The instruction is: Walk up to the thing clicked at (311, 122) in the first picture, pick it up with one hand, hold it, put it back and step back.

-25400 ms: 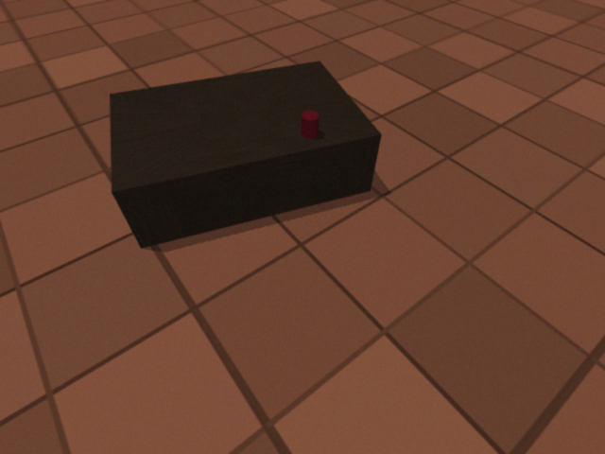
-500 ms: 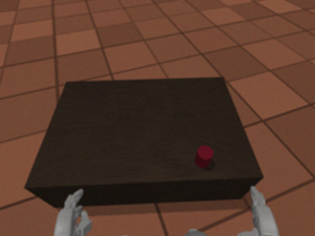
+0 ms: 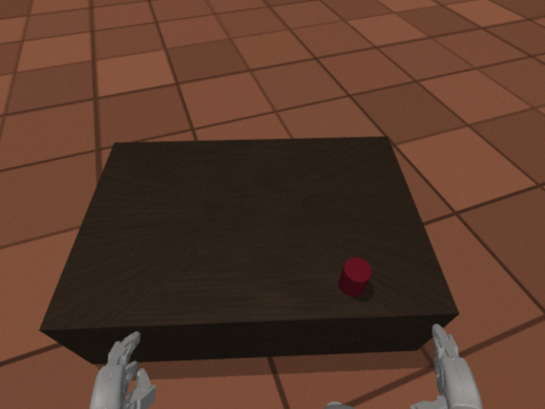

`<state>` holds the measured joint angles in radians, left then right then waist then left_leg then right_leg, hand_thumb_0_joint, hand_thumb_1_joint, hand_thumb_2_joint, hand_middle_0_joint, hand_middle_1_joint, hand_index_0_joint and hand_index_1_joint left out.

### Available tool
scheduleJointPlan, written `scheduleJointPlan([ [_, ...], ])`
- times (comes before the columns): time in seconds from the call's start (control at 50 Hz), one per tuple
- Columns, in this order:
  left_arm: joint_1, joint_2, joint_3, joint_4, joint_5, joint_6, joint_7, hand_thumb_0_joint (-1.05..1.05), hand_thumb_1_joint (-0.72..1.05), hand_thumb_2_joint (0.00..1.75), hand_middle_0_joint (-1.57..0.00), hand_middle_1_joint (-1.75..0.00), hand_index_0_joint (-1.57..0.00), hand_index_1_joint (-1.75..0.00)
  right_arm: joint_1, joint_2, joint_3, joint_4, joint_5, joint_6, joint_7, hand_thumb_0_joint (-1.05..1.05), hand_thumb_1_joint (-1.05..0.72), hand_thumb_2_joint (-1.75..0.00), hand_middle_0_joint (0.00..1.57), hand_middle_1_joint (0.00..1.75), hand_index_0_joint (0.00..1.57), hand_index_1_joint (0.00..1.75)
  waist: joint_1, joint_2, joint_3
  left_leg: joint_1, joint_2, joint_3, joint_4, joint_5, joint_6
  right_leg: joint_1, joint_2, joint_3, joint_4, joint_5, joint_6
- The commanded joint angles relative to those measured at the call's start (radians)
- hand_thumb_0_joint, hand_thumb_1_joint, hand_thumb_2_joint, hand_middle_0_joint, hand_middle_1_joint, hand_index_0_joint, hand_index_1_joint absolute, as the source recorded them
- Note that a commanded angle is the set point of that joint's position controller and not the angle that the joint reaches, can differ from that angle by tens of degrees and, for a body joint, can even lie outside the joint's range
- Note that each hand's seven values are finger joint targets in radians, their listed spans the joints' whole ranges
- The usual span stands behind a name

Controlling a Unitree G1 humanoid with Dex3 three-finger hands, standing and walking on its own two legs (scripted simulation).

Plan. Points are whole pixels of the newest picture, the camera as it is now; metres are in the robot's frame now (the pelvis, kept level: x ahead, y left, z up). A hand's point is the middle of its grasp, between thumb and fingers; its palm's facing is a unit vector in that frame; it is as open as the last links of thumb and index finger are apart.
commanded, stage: home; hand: right
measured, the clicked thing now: (354, 277) +0.49 -0.21 -0.34
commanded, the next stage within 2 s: stand in 0.42 s
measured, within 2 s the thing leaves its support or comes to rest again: neither
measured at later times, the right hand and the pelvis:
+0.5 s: hand (409, 398) +0.16 -0.18 -0.05, palm faces +0.13 +0.95 -0.28, open 17.5 cm; pelvis -0.01 +0.01 +0.00, yaw +0 degrees
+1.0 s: hand out of the picture +0.07 -0.25 -0.12, palm faces -0.02 +0.93 -0.36, open 8.9 cm; pelvis -0.01 -0.01 +0.03, yaw +0 degrees
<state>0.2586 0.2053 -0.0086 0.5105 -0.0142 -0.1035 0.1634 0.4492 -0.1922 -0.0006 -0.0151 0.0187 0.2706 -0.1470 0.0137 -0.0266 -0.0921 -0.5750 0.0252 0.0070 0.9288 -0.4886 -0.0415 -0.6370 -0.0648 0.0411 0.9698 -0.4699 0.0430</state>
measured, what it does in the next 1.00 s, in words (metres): stands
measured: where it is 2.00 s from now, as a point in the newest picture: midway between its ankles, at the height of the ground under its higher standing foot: outside the picture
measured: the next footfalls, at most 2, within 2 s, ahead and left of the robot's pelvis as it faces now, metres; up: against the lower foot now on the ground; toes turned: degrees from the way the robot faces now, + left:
none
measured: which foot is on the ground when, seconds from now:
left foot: down 0.00-1.00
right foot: down 0.00-1.00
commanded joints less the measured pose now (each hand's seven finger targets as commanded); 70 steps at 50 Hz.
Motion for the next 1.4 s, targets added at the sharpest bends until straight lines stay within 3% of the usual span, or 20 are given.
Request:
scheduleJointPlan([
  [0.0, -0.060, 0.117, 0.050, -0.166, 0.006, -0.053, 0.018, 0.00, 0.90, 0.90, -0.20, -0.30, -0.20, -0.30, -0.006, -0.100, -0.053, -0.201, -0.014, -0.048, -0.010, 0.00, 0.59, -0.03, 0.05, 0.05, 0.05, 0.05, -0.002, 0.007, -0.147, 0.052, -0.042, 0.057, -0.144, 0.301, 0.023, 0.127, 0.046, -0.060, -0.127, 0.289, -0.038],
  [0.16, -0.061, 0.119, 0.047, -0.161, 0.006, -0.053, 0.019, 0.00, 0.90, 0.90, -0.20, -0.30, -0.20, -0.30, -0.011, -0.095, -0.047, -0.189, -0.014, -0.041, -0.008, 0.00, 0.57, -0.04, 0.05, 0.05, 0.05, 0.05, 0.001, 0.008, -0.118, 0.023, -0.043, 0.060, -0.146, 0.250, 0.024, 0.111, 0.045, -0.058, -0.139, 0.241, -0.039],
  [0.24, -0.059, 0.121, 0.047, -0.165, 0.004, -0.052, 0.019, 0.00, 0.90, 0.90, -0.20, -0.30, -0.20, -0.30, 0.000, -0.095, -0.045, -0.182, -0.015, -0.033, -0.010, 0.00, 0.56, -0.05, 0.05, 0.05, 0.05, 0.05, 0.004, 0.017, -0.142, 0.030, -0.043, 0.057, -0.137, 0.291, 0.024, 0.124, 0.043, -0.056, -0.126, 0.283, -0.040],
  [0.32, -0.064, 0.118, 0.044, -0.163, 0.007, -0.053, 0.020, 0.00, 0.90, 0.90, -0.20, -0.30, -0.20, -0.30, -0.029, -0.092, -0.044, -0.188, -0.014, -0.034, -0.010, 0.00, 0.58, -0.03, 0.05, 0.05, 0.05, 0.05, 0.008, 0.015, -0.106, 0.011, -0.042, 0.055, -0.152, 0.234, 0.024, 0.103, 0.044, -0.059, -0.134, 0.219, -0.041],
  [0.42, -0.066, 0.120, 0.044, -0.169, 0.006, -0.057, 0.022, 0.00, 0.90, 0.90, -0.20, -0.30, -0.20, -0.30, -0.008, -0.097, -0.046, -0.194, -0.014, -0.031, -0.010, 0.00, 0.58, -0.03, 0.05, 0.05, 0.05, 0.05, 0.001, 0.004, -0.121, 0.016, -0.042, 0.057, -0.149, 0.225, 0.026, 0.102, 0.046, -0.058, -0.142, 0.215, -0.039],
  [0.48, -0.071, 0.125, 0.045, -0.168, 0.005, -0.058, 0.020, 0.00, 0.90, 0.90, -0.20, -0.30, -0.20, -0.30, -0.030, -0.102, -0.049, -0.202, -0.014, -0.036, -0.011, 0.00, 0.59, -0.03, 0.05, 0.05, 0.05, 0.05, -0.001, -0.014, -0.084, -0.009, -0.046, 0.062, -0.155, 0.156, 0.032, 0.096, 0.042, -0.054, -0.165, 0.153, -0.036],
  [0.56, -0.069, 0.120, 0.039, -0.169, 0.006, -0.062, 0.023, 0.00, 0.90, 0.90, -0.20, -0.30, -0.20, -0.30, -0.025, -0.099, -0.048, -0.197, -0.011, -0.037, -0.010, 0.00, 0.33, -0.28, 0.20, 0.29, 0.20, 0.29, 0.003, 0.010, -0.080, -0.009, -0.043, 0.053, -0.170, 0.134, 0.028, 0.083, 0.046, -0.061, -0.153, 0.125, -0.040],
  [0.58, -0.113, 0.267, 0.074, 0.055, 0.134, -0.004, -0.037, 0.00, 0.90, 0.90, -0.20, -0.30, -0.20, -0.30, -0.177, -0.284, -0.099, 0.154, -0.130, -0.161, 0.049, 0.00, 0.25, -0.36, 0.20, 0.30, 0.20, 0.30, -0.032, 0.107, 0.021, 0.148, 0.033, -0.065, -0.208, 0.095, 0.091, 0.112, 0.016, -0.006, -0.182, 0.196, -0.096],
  [0.6, -0.090, 0.264, 0.087, 0.071, 0.138, 0.015, -0.066, 0.00, 0.90, 0.90, -0.20, -0.30, -0.20, -0.30, -0.158, -0.280, -0.107, 0.278, -0.122, -0.212, 0.077, 0.00, 0.17, -0.44, 0.20, 0.30, 0.20, 0.30, -0.020, 0.098, -0.029, 0.164, 0.062, -0.111, -0.224, 0.119, 0.118, 0.151, 0.029, -0.026, -0.179, 0.190, -0.107],
  [0.62, -0.089, 0.262, 0.092, 0.072, 0.133, 0.020, -0.081, 0.00, 0.90, 0.90, -0.20, -0.30, -0.20, -0.30, -0.174, -0.295, -0.110, 0.311, -0.124, -0.241, 0.089, 0.00, 0.09, -0.52, 0.20, 0.30, 0.20, 0.30, -0.008, 0.101, -0.020, 0.156, 0.078, -0.136, -0.228, 0.126, 0.135, 0.141, 0.027, -0.025, -0.172, 0.192, -0.111],
  [0.64, -0.102, 0.254, 0.092, 0.078, 0.127, 0.031, -0.092, 0.00, 0.90, 0.90, -0.20, -0.30, -0.20, -0.30, -0.197, -0.304, -0.106, 0.325, -0.115, -0.260, 0.102, 0.00, 0.01, -0.60, 0.20, 0.30, 0.20, 0.30, -0.007, 0.089, 0.009, 0.119, 0.072, -0.114, -0.249, 0.139, 0.132, 0.151, 0.031, -0.034, -0.176, 0.158, -0.111],
  [0.72, -0.100, 0.280, 0.094, 0.134, 0.069, 0.041, -0.146, 0.00, 0.90, 0.90, -0.20, -0.30, -0.20, -0.30, -0.211, -0.293, -0.089, 0.474, -0.074, -0.295, 0.129, 0.00, -0.31, -0.90, 0.20, 0.30, 0.20, 0.30, -0.010, 0.085, -0.011, 0.162, 0.064, -0.091, -0.246, 0.187, 0.098, 0.223, 0.027, 0.002, -0.246, 0.183, -0.104],
  [0.78, -0.101, 0.270, 0.092, 0.190, 0.064, 0.053, -0.160, 0.00, 0.90, 0.90, -0.20, -0.30, -0.20, -0.30, -0.227, -0.282, -0.087, 0.559, -0.066, -0.306, 0.127, 0.00, -0.55, -0.90, 0.20, 0.30, 0.20, 0.30, -0.012, 0.027, 0.009, 0.180, 0.054, -0.077, -0.258, 0.139, 0.086, 0.228, 0.014, 0.034, -0.309, 0.143, -0.105],
  [0.86, -0.112, 0.299, 0.098, 0.242, 0.066, 0.057, -0.160, 0.00, 0.90, 0.90, -0.20, -0.30, -0.20, -0.30, -0.224, -0.291, -0.087, 0.658, -0.070, -0.311, 0.122, 0.00, -0.87, -0.90, 0.20, 0.30, 0.20, 0.30, -0.023, -0.035, 0.052, 0.214, 0.035, -0.056, -0.278, 0.157, 0.083, 0.239, -0.018, 0.088, -0.402, 0.125, -0.113],
  [0.92, -0.113, 0.305, 0.099, 0.282, 0.056, 0.062, -0.157, 0.00, 0.90, 0.90, -0.20, -0.30, -0.20, -0.30, -0.212, -0.307, -0.086, 0.730, -0.066, -0.317, 0.119, 0.00, -0.90, -0.90, 0.20, 0.30, 0.20, 0.30, -0.022, 0.006, 0.048, 0.254, 0.055, -0.078, -0.329, 0.206, 0.091, 0.278, -0.012, 0.067, -0.401, 0.193, -0.105],
  [0.98, -0.111, 0.314, 0.099, 0.327, 0.049, 0.066, -0.153, 0.00, 0.90, 0.90, -0.20, -0.30, -0.20, -0.30, -0.211, -0.301, -0.077, 0.790, -0.059, -0.317, 0.116, 0.00, -0.90, -0.90, 0.20, 0.30, 0.20, 0.30, -0.023, -0.034, 0.059, 0.288, 0.050, -0.059, -0.349, 0.279, 0.077, 0.325, -0.029, 0.080, -0.451, 0.253, -0.104],
  [1.12, -0.100, 0.313, 0.088, 0.423, 0.037, 0.080, -0.145, 0.00, 0.90, 0.90, -0.20, -0.30, -0.20, -0.30, -0.215, -0.319, -0.063, 0.916, -0.051, -0.315, 0.107, 0.00, -0.90, -0.90, 0.20, 0.30, 0.20, 0.30, -0.019, 0.006, 0.055, 0.364, 0.077, -0.065, -0.432, 0.395, 0.066, 0.424, -0.037, 0.058, -0.505, 0.392, -0.092],
  [1.24, -0.127, 0.313, 0.078, 0.483, 0.033, 0.085, -0.146, 0.00, 0.90, 0.90, -0.20, -0.30, -0.20, -0.30, -0.246, -0.317, -0.049, 0.988, -0.045, -0.311, 0.109, 0.00, -0.90, -0.90, 0.20, 0.30, 0.20, 0.30, -0.014, 0.027, 0.098, 0.379, 0.087, -0.067, -0.517, 0.383, 0.053, 0.468, -0.036, 0.046, -0.569, 0.368, -0.075],
  [1.3, -0.142, 0.316, 0.075, 0.509, 0.034, 0.090, -0.149, 0.00, 0.90, 0.90, -0.20, -0.30, -0.20, -0.30, -0.261, -0.323, -0.048, 1.016, -0.046, -0.305, 0.112, 0.00, -0.90, -0.90, 0.20, 0.30, 0.20, 0.30, -0.009, 0.039, 0.148, 0.355, 0.084, -0.069, -0.567, 0.262, 0.052, 0.459, -0.027, 0.044, -0.614, 0.233, -0.067],
  [1.38, -0.156, 0.322, 0.070, 0.528, 0.036, 0.088, -0.155, 0.00, 0.90, 0.90, -0.20, -0.30, -0.20, -0.30, -0.272, -0.324, -0.049, 1.041, -0.045, -0.302, 0.120, 0.00, -0.90, -0.90, 0.20, 0.30, 0.20, 0.30, -0.011, 0.038, 0.162, 0.355, 0.082, -0.067, -0.592, 0.207, 0.051, 0.449, -0.030, 0.053, -0.648, 0.168, -0.067],
])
